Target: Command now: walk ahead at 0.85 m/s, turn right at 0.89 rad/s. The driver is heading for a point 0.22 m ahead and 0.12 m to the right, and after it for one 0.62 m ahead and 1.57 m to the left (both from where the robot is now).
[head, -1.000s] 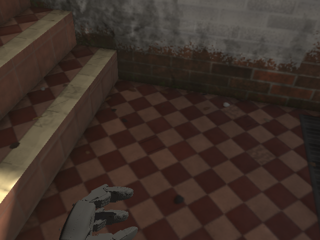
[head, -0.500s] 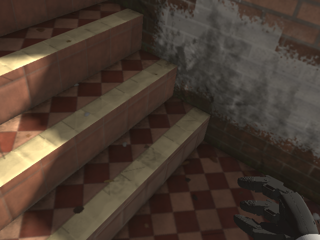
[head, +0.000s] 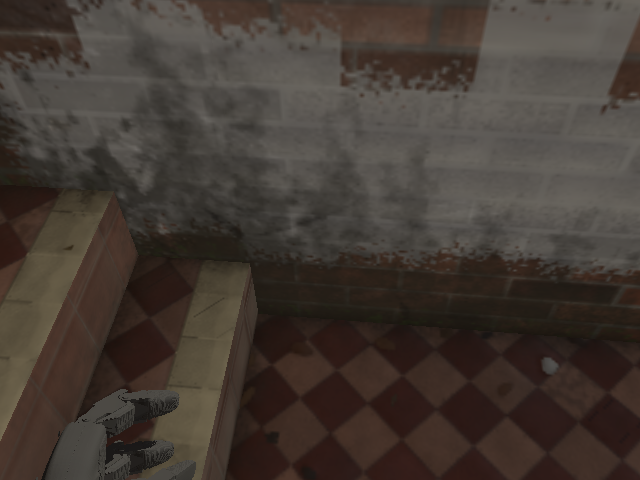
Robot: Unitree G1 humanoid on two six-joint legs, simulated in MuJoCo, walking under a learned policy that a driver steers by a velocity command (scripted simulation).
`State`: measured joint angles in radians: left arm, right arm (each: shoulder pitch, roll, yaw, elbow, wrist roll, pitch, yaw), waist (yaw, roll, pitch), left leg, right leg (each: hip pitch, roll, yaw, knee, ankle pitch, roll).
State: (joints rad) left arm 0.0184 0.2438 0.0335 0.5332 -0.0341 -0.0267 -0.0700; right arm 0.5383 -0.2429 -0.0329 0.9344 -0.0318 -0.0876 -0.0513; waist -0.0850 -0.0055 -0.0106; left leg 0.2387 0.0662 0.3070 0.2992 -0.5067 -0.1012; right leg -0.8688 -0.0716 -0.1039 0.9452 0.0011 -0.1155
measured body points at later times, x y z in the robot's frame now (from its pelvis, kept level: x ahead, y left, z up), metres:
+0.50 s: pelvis +0.28 +0.01 +0.02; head +0.28 +0.03 +0.47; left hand +0.50 +0.25 -0.06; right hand +0.36 -0.27 -0.09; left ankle +0.38 +0.08 -0.70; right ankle +0.22 -0.08 -0.67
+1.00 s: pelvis +0.32 -0.07 +0.03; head +0.33 -0.05 +0.48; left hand +0.31 +0.27 -0.06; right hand +0.64 -0.19 -0.02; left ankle +0.36 +0.08 -0.68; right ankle +0.41 -0.13 -0.70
